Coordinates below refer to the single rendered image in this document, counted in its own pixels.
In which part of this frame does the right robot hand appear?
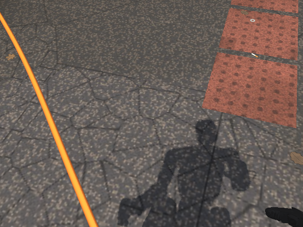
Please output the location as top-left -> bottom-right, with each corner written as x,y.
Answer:
265,207 -> 303,227

